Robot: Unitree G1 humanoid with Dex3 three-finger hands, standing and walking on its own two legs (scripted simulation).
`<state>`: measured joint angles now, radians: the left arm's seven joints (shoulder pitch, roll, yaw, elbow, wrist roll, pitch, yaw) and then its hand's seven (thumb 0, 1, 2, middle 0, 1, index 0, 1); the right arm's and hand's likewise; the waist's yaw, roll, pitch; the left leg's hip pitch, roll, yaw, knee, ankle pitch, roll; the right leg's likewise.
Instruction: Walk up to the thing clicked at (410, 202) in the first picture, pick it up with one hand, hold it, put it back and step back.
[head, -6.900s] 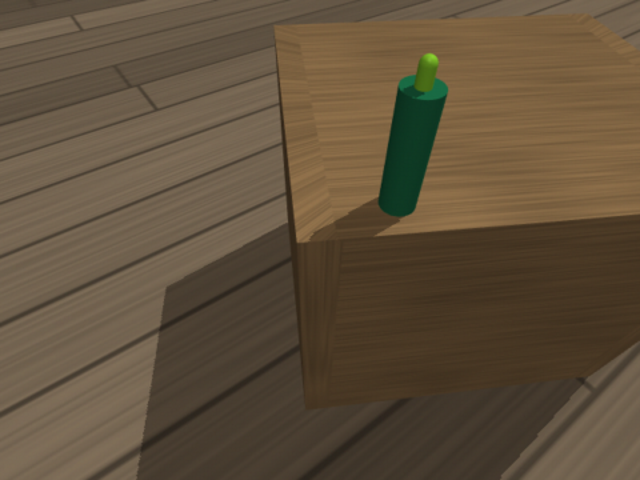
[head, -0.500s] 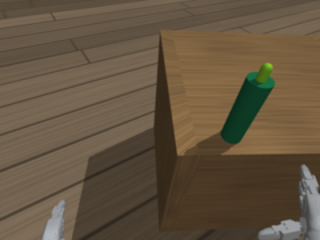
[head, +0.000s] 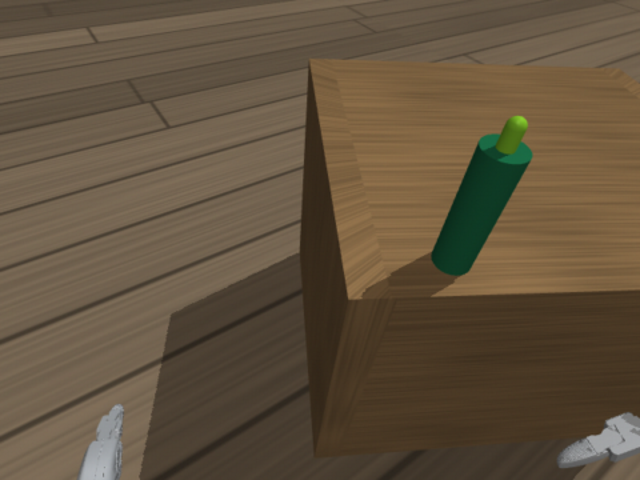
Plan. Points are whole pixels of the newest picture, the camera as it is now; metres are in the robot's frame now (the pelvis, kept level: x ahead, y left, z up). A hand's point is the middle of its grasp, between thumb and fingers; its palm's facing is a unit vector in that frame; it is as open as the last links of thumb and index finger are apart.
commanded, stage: rise first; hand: right
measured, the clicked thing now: (479, 200) +0.42 -0.21 +0.14
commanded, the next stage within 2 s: go down in 0.68 s
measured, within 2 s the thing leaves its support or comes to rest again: neither
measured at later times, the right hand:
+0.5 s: hand out of the picture +0.19 -0.28 +0.17, palm faces +0.44 +0.78 -0.45, open 17.7 cm
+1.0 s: hand out of the picture +0.20 -0.29 +0.19, palm faces +0.48 +0.76 -0.43, open 17.4 cm
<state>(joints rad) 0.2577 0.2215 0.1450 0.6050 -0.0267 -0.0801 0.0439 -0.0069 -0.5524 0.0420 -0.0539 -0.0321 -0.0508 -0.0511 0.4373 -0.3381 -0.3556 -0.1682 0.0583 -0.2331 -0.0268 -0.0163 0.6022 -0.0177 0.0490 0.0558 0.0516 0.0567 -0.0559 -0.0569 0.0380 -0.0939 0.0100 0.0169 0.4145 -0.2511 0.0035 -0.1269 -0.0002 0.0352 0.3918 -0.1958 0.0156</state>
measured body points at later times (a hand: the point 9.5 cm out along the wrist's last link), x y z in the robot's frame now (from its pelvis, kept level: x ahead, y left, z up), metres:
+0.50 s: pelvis -0.01 +0.00 +0.00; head -0.02 +0.02 +0.45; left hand +0.15 +0.26 -0.09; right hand +0.16 -0.32 +0.20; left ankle -0.01 +0.11 -0.74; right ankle +0.02 -0.13 -0.74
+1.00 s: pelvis +0.00 +0.00 +0.00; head -0.02 +0.01 +0.45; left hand +0.16 +0.26 -0.09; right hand +0.17 -0.33 +0.21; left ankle -0.01 +0.11 -0.74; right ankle +0.02 -0.13 -0.74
